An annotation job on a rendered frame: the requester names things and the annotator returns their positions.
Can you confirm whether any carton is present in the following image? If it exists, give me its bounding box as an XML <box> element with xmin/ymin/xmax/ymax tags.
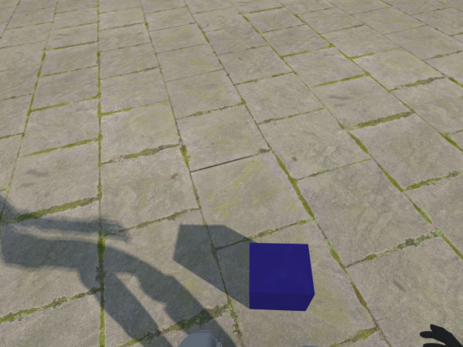
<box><xmin>249</xmin><ymin>243</ymin><xmax>315</xmax><ymax>311</ymax></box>

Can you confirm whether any right robot hand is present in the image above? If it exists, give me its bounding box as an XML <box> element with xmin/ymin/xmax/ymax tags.
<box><xmin>420</xmin><ymin>324</ymin><xmax>463</xmax><ymax>347</ymax></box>

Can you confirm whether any left robot thigh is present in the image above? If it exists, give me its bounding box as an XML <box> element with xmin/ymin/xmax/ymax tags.
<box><xmin>178</xmin><ymin>333</ymin><xmax>222</xmax><ymax>347</ymax></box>

